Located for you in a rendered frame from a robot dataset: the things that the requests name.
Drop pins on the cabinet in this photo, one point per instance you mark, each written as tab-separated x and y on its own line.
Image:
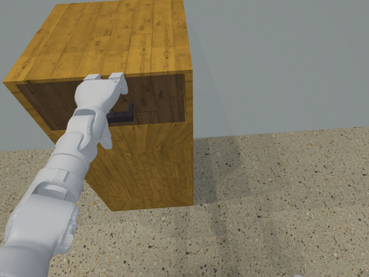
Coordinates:
149	166

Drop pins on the robot left hand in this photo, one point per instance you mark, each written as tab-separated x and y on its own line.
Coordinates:
102	94

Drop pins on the left robot upper arm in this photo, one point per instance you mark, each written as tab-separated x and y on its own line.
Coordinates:
44	227

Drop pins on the handle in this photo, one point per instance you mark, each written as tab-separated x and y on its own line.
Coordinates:
123	116

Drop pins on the drawer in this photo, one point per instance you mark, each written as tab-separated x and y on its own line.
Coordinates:
156	99

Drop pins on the robot left forearm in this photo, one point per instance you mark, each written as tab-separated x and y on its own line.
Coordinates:
62	177

